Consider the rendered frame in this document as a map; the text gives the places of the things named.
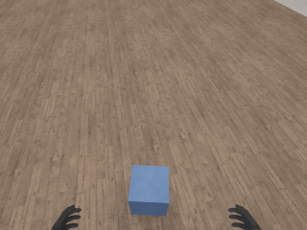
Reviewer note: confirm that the robot right hand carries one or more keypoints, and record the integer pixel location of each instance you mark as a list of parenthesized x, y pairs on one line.
[(249, 222)]

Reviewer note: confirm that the robot left hand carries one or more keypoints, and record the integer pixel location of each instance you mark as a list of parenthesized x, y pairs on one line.
[(63, 219)]

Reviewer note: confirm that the carton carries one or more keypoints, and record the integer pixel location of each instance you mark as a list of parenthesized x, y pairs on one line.
[(149, 190)]

